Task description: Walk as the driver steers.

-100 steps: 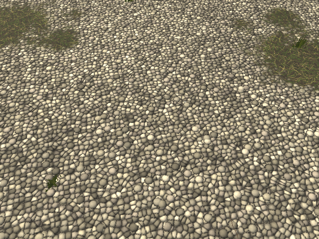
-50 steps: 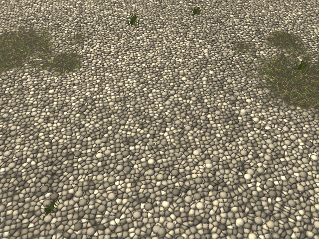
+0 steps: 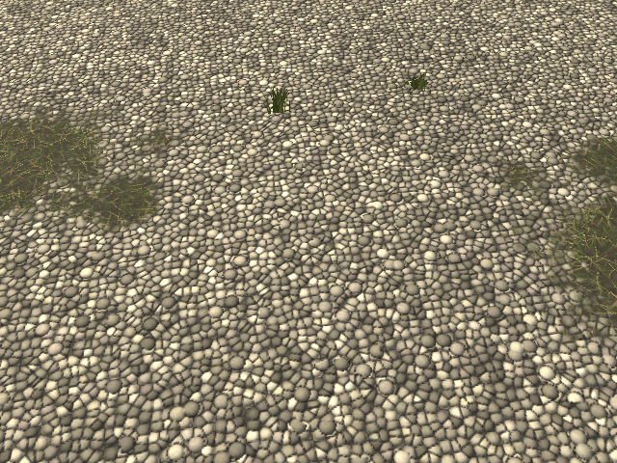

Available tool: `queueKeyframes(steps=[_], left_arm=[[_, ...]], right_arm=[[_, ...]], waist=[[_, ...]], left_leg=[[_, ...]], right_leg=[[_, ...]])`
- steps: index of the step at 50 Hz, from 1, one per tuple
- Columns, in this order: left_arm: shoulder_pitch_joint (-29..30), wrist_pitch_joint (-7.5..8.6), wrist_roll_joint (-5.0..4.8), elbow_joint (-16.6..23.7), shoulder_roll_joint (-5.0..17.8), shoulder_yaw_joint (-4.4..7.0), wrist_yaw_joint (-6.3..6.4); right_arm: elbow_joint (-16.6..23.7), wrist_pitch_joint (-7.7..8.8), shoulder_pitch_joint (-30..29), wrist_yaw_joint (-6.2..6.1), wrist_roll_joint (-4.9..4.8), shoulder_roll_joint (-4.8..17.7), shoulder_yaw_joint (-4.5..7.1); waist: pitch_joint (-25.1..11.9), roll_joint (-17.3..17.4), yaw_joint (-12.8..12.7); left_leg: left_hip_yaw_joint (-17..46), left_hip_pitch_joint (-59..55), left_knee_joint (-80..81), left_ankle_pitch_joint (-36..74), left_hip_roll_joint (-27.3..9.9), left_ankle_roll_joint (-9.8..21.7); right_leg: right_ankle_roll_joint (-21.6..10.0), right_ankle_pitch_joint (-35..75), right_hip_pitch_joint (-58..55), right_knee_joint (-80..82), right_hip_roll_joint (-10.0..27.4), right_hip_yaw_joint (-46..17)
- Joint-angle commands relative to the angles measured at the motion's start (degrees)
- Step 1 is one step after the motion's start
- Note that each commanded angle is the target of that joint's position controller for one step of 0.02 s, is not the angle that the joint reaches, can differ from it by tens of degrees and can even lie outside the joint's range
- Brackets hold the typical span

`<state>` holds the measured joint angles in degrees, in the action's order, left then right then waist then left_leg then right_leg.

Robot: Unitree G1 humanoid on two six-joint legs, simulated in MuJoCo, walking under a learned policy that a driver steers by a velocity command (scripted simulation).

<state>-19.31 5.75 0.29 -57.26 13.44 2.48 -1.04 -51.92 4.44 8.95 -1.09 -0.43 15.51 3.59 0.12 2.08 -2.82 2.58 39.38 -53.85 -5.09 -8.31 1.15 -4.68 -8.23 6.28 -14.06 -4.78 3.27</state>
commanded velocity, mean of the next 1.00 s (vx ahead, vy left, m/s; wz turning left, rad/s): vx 0.50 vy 0.00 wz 0.01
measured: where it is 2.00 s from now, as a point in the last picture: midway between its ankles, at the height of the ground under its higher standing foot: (296, 249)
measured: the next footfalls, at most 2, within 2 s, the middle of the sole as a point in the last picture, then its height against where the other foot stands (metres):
left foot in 0.26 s outside the picture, level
right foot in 0.82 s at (373, 407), level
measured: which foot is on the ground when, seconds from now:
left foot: up 0.00-0.24, down 0.26-0.82, up 0.84-1.00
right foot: down 0.00-0.28, up 0.30-0.80, down 0.82-1.00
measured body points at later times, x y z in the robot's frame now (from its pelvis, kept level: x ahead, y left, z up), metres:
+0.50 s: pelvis +0.29 +0.08 +0.00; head +0.31 +0.09 +0.45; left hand +0.40 +0.35 -0.13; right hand +0.33 -0.18 -0.13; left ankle +0.30 +0.16 -0.75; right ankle +0.34 -0.09 -0.67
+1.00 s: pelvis +0.58 +0.01 +0.00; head +0.60 +0.00 +0.44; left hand +0.65 +0.28 -0.13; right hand +0.66 -0.26 -0.14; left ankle +0.55 +0.16 -0.66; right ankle +0.61 -0.07 -0.75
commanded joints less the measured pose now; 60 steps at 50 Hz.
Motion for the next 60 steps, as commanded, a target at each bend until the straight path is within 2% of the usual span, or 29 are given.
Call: queueKeyframes(steps=[1, 6, 9, 11, 12, 13, 14, 15, 16, 17, 18, 20, 22, 24, 30, 35, 38, 39, 40, 41, 42, 43, 44, 45, 46, 48, 50, 55, 60], left_arm=[[2.5, 0.68, -0.39, 3.5, 8.9, 1.51, 1.24], [-3.6, -0.29, -1.20, 1.0, 9.7, 1.74, 1.62], [-4.8, -1.30, -1.40, 0.1, 10.2, 2.24, 1.76], [-3.3, -1.90, -1.36, 0.4, 11.1, 2.61, 1.81], [-1.9, -2.23, -1.28, 0.7, 11.1, 2.53, 1.77], [-1.7, -2.38, -0.79, 1.4, 9.3, 1.81, 1.74], [-6.6, -1.68, -0.02, 2.9, 4.2, 0.13, 1.35], [-8.3, -0.18, -0.65, 2.0, 1.4, -0.87, 0.98], [-3.5, 1.08, -2.26, 3.0, 8.0, 0.75, 0.69], [1.6, 1.73, -3.14, 4.6, 9.3, 1.02, 0.63], [4.0, 1.74, -2.59, 4.9, 8.8, 1.12, 0.96], [3.2, 0.31, -1.52, 4.5, 7.1, 1.58, 1.27], [2.2, -0.96, -1.31, 4.2, 4.9, 1.39, 1.41], [5.6, -1.43, -0.88, 5.5, 5.0, 1.54, 1.61], [18.1, -0.74, -0.86, 9.0, 3.4, 0.97, 0.71], [25.0, -0.18, -1.44, 11.7, 4.0, 0.59, -0.76], [22.3, 0.30, -1.51, 11.7, 6.2, 1.33, -1.45], [17.8, 0.37, -1.41, 10.6, 7.6, 2.15, -1.38], [8.5, 0.31, -1.30, 7.5, 10.1, 3.59, -1.06], [-2.2, 0.21, -0.56, 5.2, 14.3, 4.83, -0.53], [-6.2, -0.09, -0.56, 3.7, 18.2, 5.61, -0.69], [-5.6, -0.12, -1.12, 3.9, 12.6, 4.00, -0.68], [-0.2, 0.12, -1.19, 5.0, 10.2, 3.26, -0.42], [4.6, 0.28, -0.79, 6.2, 8.6, 2.72, -0.34], [7.6, 0.43, -0.24, 6.5, 7.0, 2.25, -0.50], [8.7, 0.82, 0.52, 5.9, 5.0, 1.72, -0.65], [7.3, 1.23, 0.43, 4.7, 6.4, 2.11, -0.26], [5.4, 1.20, 0.63, 3.6, 8.2, 2.54, 1.35], [1.6, 0.63, 0.02, 2.2, 8.9, 2.50, 2.07]], right_arm=[[2.9, 0.58, -1.7, 0.41, 0.18, 2.3, 0.56], [5.9, 1.12, -10.9, 1.86, -0.56, 1.5, -0.36], [7.7, 1.63, -12.9, 2.89, -0.78, 2.5, -0.37], [7.3, 1.97, -9.2, 3.16, -0.89, 4.4, 0.32], [5.7, 2.09, -3.2, 3.05, -0.81, 6.2, 1.34], [2.6, 2.09, 7.4, 2.60, -0.65, 9.5, 2.90], [0.8, 1.92, 16.8, 2.21, 0.66, 15.5, 4.37], [-0.2, 1.53, 18.9, 2.44, 0.04, 13.9, 3.91], [0.3, 1.63, 15.5, 2.48, -0.27, 9.8, 2.44], [1.7, 1.62, 10.5, 2.27, -0.04, 7.5, 1.76], [2.4, 1.70, 6.2, 2.40, 0.42, 6.0, 1.20], [2.5, 1.98, 3.1, 2.75, 1.14, 3.5, 0.44], [1.5, 2.25, 4.4, 2.75, 0.76, 4.2, 0.64], [0.6, 2.35, 6.3, 2.16, 0.71, 5.9, 1.11], [-1.5, 1.54, 11.3, 0.77, 0.02, 6.7, 1.09], [-4.2, 0.31, 15.8, 0.43, -0.49, 7.2, 1.54], [-4.2, -0.57, 14.4, 0.10, -0.60, 8.3, 2.14], [-3.9, -0.88, 13.2, 0.07, -0.59, 8.7, 2.24], [-3.6, -1.22, 12.5, 0.08, -0.38, 7.5, 1.76], [-2.2, -1.25, 13.3, 0.04, 0.54, 5.7, 0.81], [-1.9, 0.16, 20.6, 0.86, 0.55, -2.6, -1.54], [-2.5, 1.68, 17.1, 1.13, -0.91, 2.9, -0.44], [-0.6, 2.66, 11.2, 1.25, -2.31, 6.4, 0.53], [0.2, 2.97, 7.9, 0.85, -2.22, 6.6, 0.58], [0.3, 2.72, 6.2, 0.44, -1.27, 6.3, 1.03], [-0.6, 0.98, 9.1, 0.36, -1.20, 3.8, 1.15], [-0.5, -0.38, 9.0, 0.27, -1.37, 2.1, 1.04], [2.0, -0.75, 2.0, 0.78, -0.84, 2.4, 1.46], [5.7, -0.56, -7.3, 2.33, -0.63, 0.6, 0.35]], waist=[[3.7, -4.3, 1.8], [5.3, -4.1, -1.5], [5.4, -4.6, -1.2], [2.9, -6.3, 1.5], [-0.8, -6.6, 5.1], [-7.9, -5.4, 9.4], [-18.2, 4.9, 9.4], [-23.7, 14.3, 8.9], [-17.2, 9.5, 9.3], [-10.5, 6.3, 8.2], [-5.8, 1.9, 6.4], [-2.6, 2.4, 3.0], [-1.3, 2.1, 1.9], [0.5, 0.9, 2.0], [3.1, 1.1, 5.3], [5.3, 1.2, 6.8], [3.0, 2.6, 4.1], [0.1, 3.4, 1.4], [-5.4, 2.6, -2.9], [-13.9, -3.1, -6.0], [-21.2, -18.5, -2.0], [-20.7, -13.9, -4.1], [-12.0, -11.7, -3.4], [-7.7, -6.7, -1.7], [-4.1, -4.7, -0.1], [-3.0, -6.3, 2.9], [-0.9, -6.1, 3.5], [1.8, -4.9, 2.4], [4.6, -4.0, -1.0]], left_leg=[[-0.1, -0.1, 9.8, 9.6, -0.1, -1.0], [-2.1, -1.0, 20.6, 11.4, 2.4, -1.0], [-1.8, -0.8, 24.0, 5.5, 3.1, 0.7], [-3.4, -7.6, 25.4, 1.0, 5.0, 2.4], [-5.3, -16.4, 26.5, 0.6, 7.1, 3.7], [-4.2, -31.7, 25.2, 1.6, 6.3, 5.9], [16.8, -55.7, 24.7, -1.3, -8.5, 13.3], [39.0, -64.3, 34.9, -9.9, -15.4, 18.7], [34.9, -59.6, 36.6, -13.9, -13.4, 15.7], [26.3, -51.6, 37.4, -11.0, -11.5, 13.5], [19.9, -42.8, 39.5, -5.7, -9.3, 12.5], [12.9, -33.3, 43.1, -0.5, -5.8, 11.3], [9.4, -30.2, 45.5, 3.2, -5.0, 12.1], [7.1, -30.3, 46.9, 6.8, -4.9, 12.6], [0.1, -31.7, 48.3, 7.1, -1.8, 10.0], [0.6, -41.5, 45.1, 8.1, -5.6, 9.6], [0.7, -45.5, 39.6, 19.2, -7.2, 8.2], [-0.4, -45.2, 34.2, 28.9, -6.2, 7.3], [-2.6, -41.9, 23.5, 33.2, -3.1, 5.8], [-5.0, -29.6, 5.8, 18.6, 0.4, 3.8], [-3.7, -5.8, -14.7, -20.9, 11.8, -0.2], [4.4, 1.1, -22.2, -28.1, 10.1, 0.7], [3.7, 5.2, -23.2, -23.7, 7.0, 1.8], [2.1, 3.2, -20.5, -18.1, 3.8, 2.0], [1.5, 0.5, -16.7, -14.8, 2.0, 1.8], [2.2, -5.6, -13.0, -11.8, -0.1, 1.8], [2.3, -5.0, -9.9, -9.9, -0.6, 1.3], [3.8, 0.8, 3.3, 5.6, 0.9, 0.4], [-1.4, -0.1, 15.3, 12.2, 2.3, 1.0]], right_leg=[[-7.9, 3.3, 4.5, 9.8, 15.5, -9.9], [-7.1, 4.5, -2.5, 7.6, 16.7, -7.7], [-6.3, 8.0, -8.8, 3.7, 19.5, -8.4], [-5.1, 18.8, -10.4, -1.2, 19.9, -8.2], [-3.9, 29.1, -9.7, -8.6, 18.0, -6.3], [-2.1, 30.6, -4.0, -21.2, 14.6, -3.8], [1.5, 12.0, 16.2, -43.8, 8.0, -0.5], [3.2, -23.1, 30.4, -57.5, 0.7, -5.5], [1.8, -22.7, 36.5, -63.0, 4.5, -10.5], [0.8, -17.7, 38.1, -62.5, 7.7, -8.8], [0.9, -12.7, 36.0, -58.7, 10.4, -7.4], [1.3, -7.8, 29.6, -52.9, 13.1, -7.6], [2.1, -6.1, 28.4, -49.7, 13.6, -6.9], [3.2, -1.7, 31.9, -44.5, 13.9, -6.6], [4.2, 14.9, 30.9, -23.6, 11.1, -3.5], [2.6, 12.0, 33.0, -16.5, 9.9, -3.8], [0.5, 5.4, 27.3, -14.6, 8.0, -2.6], [-0.6, 4.3, 20.2, -14.1, 6.0, -0.9], [-2.2, 5.3, 7.4, -13.8, 4.7, 0.0], [-5.9, 6.2, -10.9, -15.8, 14.4, -11.1], [-15.9, -4.7, -30.3, -9.0, 27.3, -39.4], [-14.7, -11.2, -29.9, -3.8, 26.5, -44.7], [-11.8, -8.8, -22.6, -3.0, 24.7, -35.7], [-10.1, -3.0, -14.0, -1.8, 22.6, -28.6], [-9.3, 2.5, -6.3, -0.1, 20.6, -23.6], [-8.3, 4.9, 0.6, 3.3, 18.8, -17.4], [-8.6, 6.2, 3.5, 6.2, 18.8, -13.3], [-6.3, 10.4, 1.4, 8.4, 17.5, -4.0], [-4.5, 12.2, -3.3, 8.6, 17.8, 2.6]])
Velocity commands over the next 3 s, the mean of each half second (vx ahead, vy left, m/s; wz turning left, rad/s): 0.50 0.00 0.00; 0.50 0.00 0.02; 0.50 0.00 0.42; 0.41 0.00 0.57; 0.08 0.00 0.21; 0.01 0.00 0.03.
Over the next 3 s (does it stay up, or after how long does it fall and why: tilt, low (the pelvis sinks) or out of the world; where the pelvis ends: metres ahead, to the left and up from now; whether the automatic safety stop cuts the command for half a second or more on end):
stays up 1.18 0.20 -0.01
